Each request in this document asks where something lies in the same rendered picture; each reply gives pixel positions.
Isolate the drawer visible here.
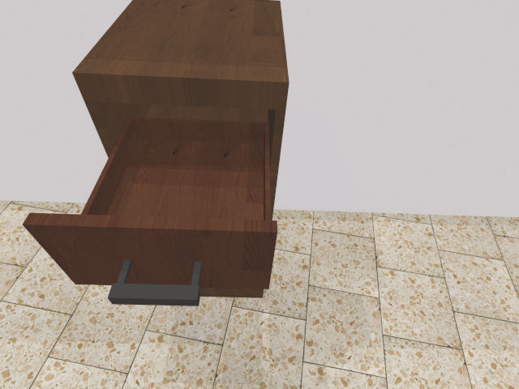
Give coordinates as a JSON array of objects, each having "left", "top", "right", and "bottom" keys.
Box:
[{"left": 23, "top": 117, "right": 277, "bottom": 289}]

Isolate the cabinet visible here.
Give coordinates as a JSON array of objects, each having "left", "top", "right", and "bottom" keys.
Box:
[{"left": 72, "top": 0, "right": 289, "bottom": 298}]

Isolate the handle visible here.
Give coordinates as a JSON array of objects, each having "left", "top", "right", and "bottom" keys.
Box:
[{"left": 108, "top": 259, "right": 202, "bottom": 306}]

